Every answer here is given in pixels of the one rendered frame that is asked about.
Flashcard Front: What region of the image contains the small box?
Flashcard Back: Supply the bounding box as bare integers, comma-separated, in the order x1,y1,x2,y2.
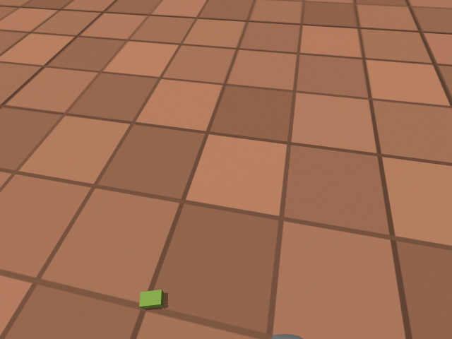
139,290,164,309

